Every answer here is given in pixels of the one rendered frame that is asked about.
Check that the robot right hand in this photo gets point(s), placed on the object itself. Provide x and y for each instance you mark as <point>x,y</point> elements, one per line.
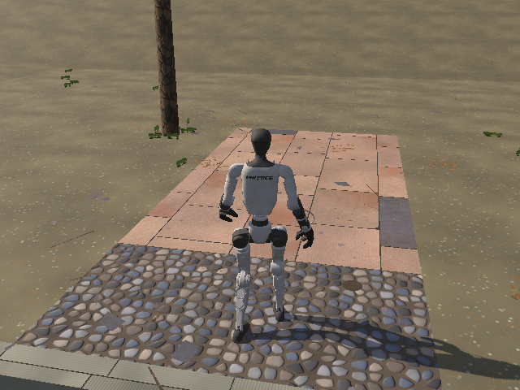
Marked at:
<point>307,236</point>

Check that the right robot upper arm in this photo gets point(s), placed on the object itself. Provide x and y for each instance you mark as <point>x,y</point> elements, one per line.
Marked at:
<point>290,186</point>

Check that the humanoid robot head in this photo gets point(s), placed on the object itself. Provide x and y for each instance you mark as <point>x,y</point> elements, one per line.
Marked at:
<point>261,141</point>

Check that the robot right thigh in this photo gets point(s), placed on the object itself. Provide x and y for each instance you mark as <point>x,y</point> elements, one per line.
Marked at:
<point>279,239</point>

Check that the left robot forearm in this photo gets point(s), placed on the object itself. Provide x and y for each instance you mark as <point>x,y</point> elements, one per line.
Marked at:
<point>222,208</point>

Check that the left robot upper arm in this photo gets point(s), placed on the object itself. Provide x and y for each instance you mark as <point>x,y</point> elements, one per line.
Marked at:
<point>230,184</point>

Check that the robot left hand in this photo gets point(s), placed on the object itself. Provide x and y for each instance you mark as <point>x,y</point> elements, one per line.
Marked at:
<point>230,212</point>

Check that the right robot forearm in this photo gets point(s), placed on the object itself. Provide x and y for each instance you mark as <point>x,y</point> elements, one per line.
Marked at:
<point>301,217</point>

